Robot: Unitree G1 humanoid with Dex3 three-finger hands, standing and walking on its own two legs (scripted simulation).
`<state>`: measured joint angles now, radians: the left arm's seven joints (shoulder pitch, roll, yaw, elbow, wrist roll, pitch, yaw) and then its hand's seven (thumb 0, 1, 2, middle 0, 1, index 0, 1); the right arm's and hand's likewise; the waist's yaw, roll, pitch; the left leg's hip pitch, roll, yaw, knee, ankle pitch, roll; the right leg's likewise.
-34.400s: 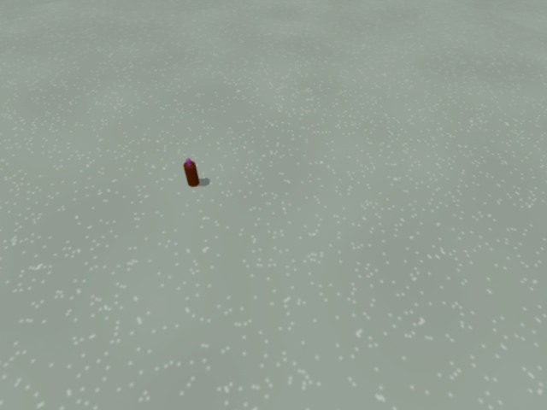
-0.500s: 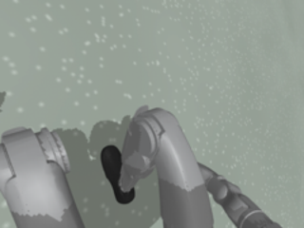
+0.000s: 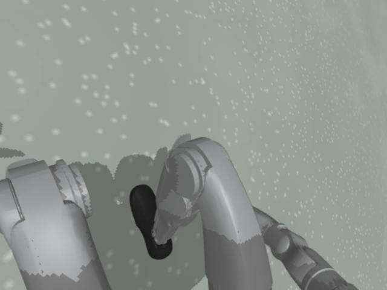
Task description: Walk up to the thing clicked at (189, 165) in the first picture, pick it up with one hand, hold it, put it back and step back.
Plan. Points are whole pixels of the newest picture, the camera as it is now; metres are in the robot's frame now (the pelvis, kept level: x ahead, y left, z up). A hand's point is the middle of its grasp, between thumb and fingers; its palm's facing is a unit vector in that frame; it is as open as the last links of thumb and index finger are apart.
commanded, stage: withdraw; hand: left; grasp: from the side
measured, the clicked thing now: out of the picture +0.41 +0.30 -0.21
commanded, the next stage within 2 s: rise in 0.16 s
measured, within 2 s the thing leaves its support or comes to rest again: neither
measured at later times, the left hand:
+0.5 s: hand out of the picture +0.36 +0.40 -0.02, palm faces +0.36 -0.88 -0.29, open 17.5 cm
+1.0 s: hand out of the picture +0.25 +0.33 +0.16, palm faces +0.37 -0.82 -0.44, open 17.1 cm
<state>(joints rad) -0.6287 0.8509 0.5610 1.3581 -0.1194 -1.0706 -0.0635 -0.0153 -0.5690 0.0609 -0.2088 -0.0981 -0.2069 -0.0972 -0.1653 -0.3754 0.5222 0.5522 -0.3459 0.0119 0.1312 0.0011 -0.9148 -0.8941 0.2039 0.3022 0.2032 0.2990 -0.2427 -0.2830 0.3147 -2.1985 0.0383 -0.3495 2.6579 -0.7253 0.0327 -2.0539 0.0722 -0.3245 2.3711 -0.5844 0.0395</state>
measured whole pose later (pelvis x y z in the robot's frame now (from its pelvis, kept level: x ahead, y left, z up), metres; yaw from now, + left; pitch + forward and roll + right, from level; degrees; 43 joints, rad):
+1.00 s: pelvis +0.05 -0.02 +0.27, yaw +14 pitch +29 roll -4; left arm -0.01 0.42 0.25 0.41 0.02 0.04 0.10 -0.01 -0.48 0.09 -0.08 -0.07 -0.07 -0.07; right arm 0.11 -0.24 0.02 0.53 0.06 0.07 -0.08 0.01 -0.90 -0.90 0.20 0.30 0.20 0.30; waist -0.05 -0.01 -0.17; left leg -1.56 0.03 -0.05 1.69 -0.63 0.00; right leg -1.53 0.02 -0.08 1.63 -0.61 -0.02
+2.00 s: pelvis +0.12 +0.00 +0.43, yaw +17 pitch +8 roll -2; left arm 0.47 0.22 -0.02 0.00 -0.01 0.26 0.14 -0.01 -0.56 0.04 -0.06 -0.06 -0.05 -0.06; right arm 0.28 -0.21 0.04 0.48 0.02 -0.10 -0.18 0.02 -0.90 -0.90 0.20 0.30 0.20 0.30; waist -0.03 0.03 -0.12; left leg -0.61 0.02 -0.03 0.96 -0.49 0.00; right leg -0.57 0.02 -0.06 0.90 -0.46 -0.01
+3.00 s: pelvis +0.10 +0.00 +0.44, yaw +17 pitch +7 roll -2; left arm 0.45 0.21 -0.02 0.04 -0.01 0.23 0.13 -0.01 -0.57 0.03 -0.06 -0.06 -0.05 -0.06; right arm 0.29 -0.21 0.04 0.52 0.01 -0.14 -0.17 0.02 -0.90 -0.90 0.20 0.30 0.20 0.30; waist -0.02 0.03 -0.10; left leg -0.60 0.02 -0.02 0.93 -0.46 0.01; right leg -0.56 0.01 -0.05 0.88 -0.44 -0.01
